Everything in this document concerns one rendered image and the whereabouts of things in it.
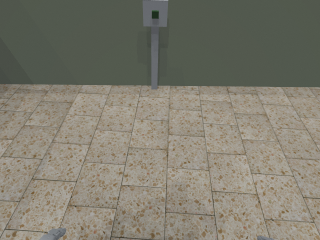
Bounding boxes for panel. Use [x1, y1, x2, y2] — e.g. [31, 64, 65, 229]
[142, 0, 168, 90]

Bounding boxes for left robot hand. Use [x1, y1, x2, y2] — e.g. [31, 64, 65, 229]
[39, 227, 66, 240]

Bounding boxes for button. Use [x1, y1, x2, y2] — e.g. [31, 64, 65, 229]
[152, 10, 159, 19]

